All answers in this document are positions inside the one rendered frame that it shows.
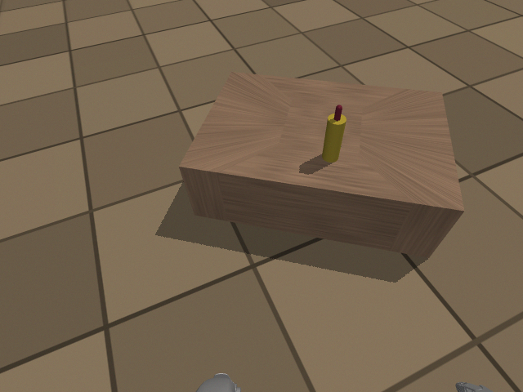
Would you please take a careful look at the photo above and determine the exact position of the bottle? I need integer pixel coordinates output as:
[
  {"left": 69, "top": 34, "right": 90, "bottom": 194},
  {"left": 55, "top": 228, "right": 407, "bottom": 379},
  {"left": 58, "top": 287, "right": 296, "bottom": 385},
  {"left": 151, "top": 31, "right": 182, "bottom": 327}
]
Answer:
[{"left": 322, "top": 105, "right": 346, "bottom": 163}]

